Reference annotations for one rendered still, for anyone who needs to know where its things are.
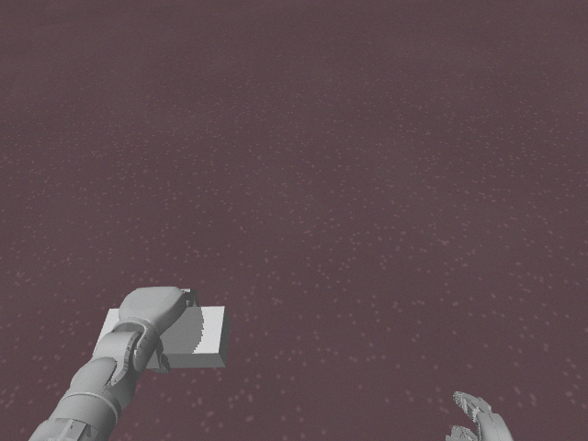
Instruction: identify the right robot hand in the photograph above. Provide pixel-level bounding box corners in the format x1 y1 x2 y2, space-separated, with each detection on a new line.
446 391 514 441

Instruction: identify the left robot hand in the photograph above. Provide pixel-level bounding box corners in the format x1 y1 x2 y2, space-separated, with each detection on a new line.
119 287 200 373

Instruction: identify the left robot arm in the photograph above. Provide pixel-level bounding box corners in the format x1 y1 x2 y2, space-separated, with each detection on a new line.
28 317 159 441

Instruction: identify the carton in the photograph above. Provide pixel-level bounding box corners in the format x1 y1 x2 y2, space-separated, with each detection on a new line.
93 306 231 368

